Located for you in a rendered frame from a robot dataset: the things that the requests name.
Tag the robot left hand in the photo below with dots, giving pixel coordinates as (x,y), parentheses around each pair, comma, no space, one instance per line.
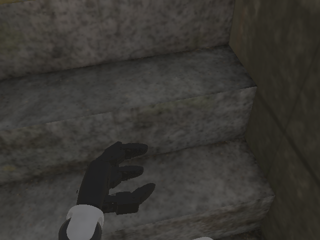
(104,173)

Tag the robot left forearm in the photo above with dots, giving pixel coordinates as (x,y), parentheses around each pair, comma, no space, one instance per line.
(84,222)

